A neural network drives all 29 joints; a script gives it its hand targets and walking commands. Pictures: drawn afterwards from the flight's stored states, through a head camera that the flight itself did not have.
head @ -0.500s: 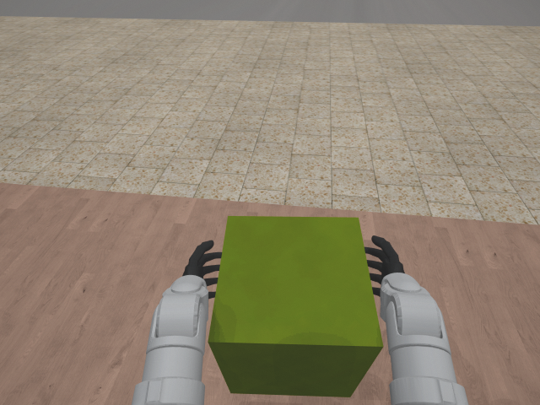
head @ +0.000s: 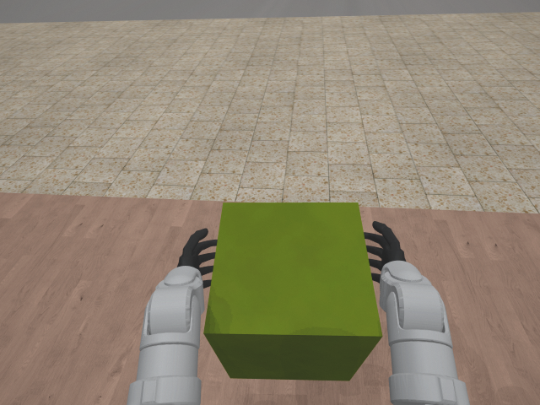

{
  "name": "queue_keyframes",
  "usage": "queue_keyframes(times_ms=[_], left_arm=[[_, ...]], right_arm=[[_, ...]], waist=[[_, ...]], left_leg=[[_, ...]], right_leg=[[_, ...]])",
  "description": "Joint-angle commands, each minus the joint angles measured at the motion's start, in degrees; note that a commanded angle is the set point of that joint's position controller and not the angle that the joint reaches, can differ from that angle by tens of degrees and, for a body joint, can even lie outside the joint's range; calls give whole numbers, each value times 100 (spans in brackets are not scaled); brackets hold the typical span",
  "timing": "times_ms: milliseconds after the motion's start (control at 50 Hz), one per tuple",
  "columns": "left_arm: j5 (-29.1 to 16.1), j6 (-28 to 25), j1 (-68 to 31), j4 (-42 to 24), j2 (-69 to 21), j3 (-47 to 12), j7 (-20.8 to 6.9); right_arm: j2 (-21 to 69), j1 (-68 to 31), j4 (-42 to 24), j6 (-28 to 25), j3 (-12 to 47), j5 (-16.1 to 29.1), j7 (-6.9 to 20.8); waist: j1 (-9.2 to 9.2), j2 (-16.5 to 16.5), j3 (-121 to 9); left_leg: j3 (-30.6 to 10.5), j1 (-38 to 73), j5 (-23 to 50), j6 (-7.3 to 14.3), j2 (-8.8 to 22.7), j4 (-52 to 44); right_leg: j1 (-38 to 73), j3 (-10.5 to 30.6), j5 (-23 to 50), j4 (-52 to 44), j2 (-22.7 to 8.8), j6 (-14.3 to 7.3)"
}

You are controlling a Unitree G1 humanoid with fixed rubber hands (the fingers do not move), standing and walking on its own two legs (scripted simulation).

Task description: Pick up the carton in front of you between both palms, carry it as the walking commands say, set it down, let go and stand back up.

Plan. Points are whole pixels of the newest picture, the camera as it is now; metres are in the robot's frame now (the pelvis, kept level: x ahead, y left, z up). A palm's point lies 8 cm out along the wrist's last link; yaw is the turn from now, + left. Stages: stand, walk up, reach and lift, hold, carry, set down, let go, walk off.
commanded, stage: carry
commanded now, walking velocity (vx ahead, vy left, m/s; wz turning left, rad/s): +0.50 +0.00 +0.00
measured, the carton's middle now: (289, 296) +0.30 +0.01 -0.01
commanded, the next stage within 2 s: none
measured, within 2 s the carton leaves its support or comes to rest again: neither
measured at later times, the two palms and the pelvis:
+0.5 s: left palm (202, 190) +0.46 +0.17 +0.10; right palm (369, 190) +0.45 -0.13 +0.10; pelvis +0.21 +0.02 +0.01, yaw -1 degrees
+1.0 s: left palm (242, 112) +0.76 +0.13 +0.09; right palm (361, 107) +0.79 -0.17 +0.09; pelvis +0.53 -0.04 +0.01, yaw +2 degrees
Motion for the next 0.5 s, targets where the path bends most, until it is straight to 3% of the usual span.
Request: queue_keyframes(times_ms=[0, 20, 40, 60, 80, 100, 140, 200, 240, 280, 300, 320, 340, 360, 380, 400, 440, 480], left_arm=[[-2096, 52, -3699, -959, -5412, -4040, -1143], [-2060, 200, -3509, -1058, -5205, -3986, -1051], [-2017, 361, -3289, -1142, -5059, -3952, -941], [-1981, 507, -3252, -1360, -4968, -3932, -831], [-2026, 674, -3062, -1584, -4901, -3971, -713], [-2112, 820, -2960, -1870, -4854, -4041, -609], [-2240, 1086, -2679, -2343, -4773, -4186, -451], [-2417, 1466, -2075, -2841, -4749, -4374, -353], [-2527, 1683, -1742, -3123, -4749, -4464, -336], [-2661, 1873, -1547, -3437, -4717, -4547, -311], [-2723, 1961, -1500, -3596, -4655, -4568, -304], [-2805, 2079, -1509, -3817, -4617, -4591, -309], [-2911, 2184, -1691, -4089, -4560, -4695, -328], [-3046, 2228, -2002, -4208, -4598, -4803, -343], [-3110, 2245, -2030, -4218, -4645, -4799, -352], [-3135, 2242, -2018, -4151, -4737, -4768, -349], [-3081, 2234, -1796, -4082, -4793, -4695, -291], [-2911, 2234, -1491, -3960, -4737, -4606, -204]], right_arm=[[5297, -2844, -770, 327, 3760, 1857, 1107], [5263, -2909, -978, 512, 3914, 1966, 1057], [5163, -2985, -1105, 669, 4041, 2082, 1004], [5107, -3116, -1260, 804, 4159, 2231, 963], [5092, -2999, -1424, 951, 4317, 2410, 904], [5051, -2832, -1576, 1090, 4425, 2540, 838], [4987, -2441, -1901, 1341, 4583, 2710, 692], [4839, -1849, -2497, 1691, 4658, 2811, 507], [4723, -1441, -2831, 1898, 4631, 2778, 423], [4765, -1024, -3044, 2070, 4531, 2762, 378], [4729, -760, -3140, 2150, 4447, 2725, 360], [4618, -545, -3206, 2222, 4334, 2651, 337], [4686, -553, -3215, 2248, 4301, 2640, 315], [4737, -761, -3458, 2281, 4305, 2702, 298], [4827, -945, -3660, 2315, 4381, 2792, 278], [4883, -1175, -3806, 2338, 4461, 2868, 268], [4879, -1310, -3955, 2382, 4610, 3024, 265], [4781, -1195, -3922, 2420, 4686, 3131, 285]], waist=[[-80, -210, -1196], [5, -1492, -976], [-2, -1633, -579], [-1, -1209, -502], [1, -849, -661], [18, -728, -864], [28, -958, -1130], [45, -1118, -1179], [19, -1058, -1139], [-72, -627, -1382], [-154, -217, -1644], [-238, 1076, -1804], [-300, 1544, -1550], [-293, 968, -1306], [-281, 525, -1208], [-259, 165, -1176], [-231, 183, -1056], [-226, 370, -956]], left_leg=[[-100, -1108, -2100, 294, 493, -44], [625, -2177, -1709, -34, 19, 1456], [588, -2930, -1498, -46, 140, 1942], [386, -3049, -1394, 18, 336, 2083], [409, -3057, -1266, 15, 372, 2027], [531, -2974, -1083, -10, 338, 1843], [805, -2563, -657, -61, 146, 1334], [1111, -2049, -335, -92, -16, 565], [1319, -1338, 78, -81, -89, -122], [1487, 631, 413, 21, -136, -665], [855, 1871, 15, 151, 449, -672], [-1382, 2810, -1314, 674, 1912, -1282], [-2892, 2923, -1481, 1389, 2695, -1607], [-2811, 2569, -1150, 1486, 2702, -1577], [-2389, 2155, -835, 1402, 2518, -1573], [-1914, 1789, -969, 1219, 2347, -1726], [-939, 1351, -789, 903, 1978, -1987], [-323, 1217, -317, 804, 1744, -2062]], right_leg=[[1123, 532, -821, -1205, -486, -239], [1507, 2306, -2022, -2002, -1576, -680], [1626, 3159, -1809, -2329, -2136, -1035], [1610, 3043, -1126, -2268, -2144, -1215], [1724, 2621, -557, -2162, -2041, -1169], [1903, 2064, -17, -2059, -1869, -1053], [1967, 1247, 783, -1871, -1442, -845], [1812, 805, 1369, -1697, -1342, -828], [1428, 527, 1488, -1426, -1283, -769], [269, 3, 1477, -488, -1030, -514], [-682, -273, 1114, 390, -860, -298], [-2112, -754, -111, 1936, -406, 18], [-3233, -505, -864, 2789, -107, -22], [-3462, -82, -907, 3376, -468, -130], [-3450, -9, -723, 3588, -660, -171], [-3278, 23, -332, 3475, -811, -179], [-2865, -179, 279, 2720, -804, -88], [-2602, -412, 655, 2018, -707, 18]])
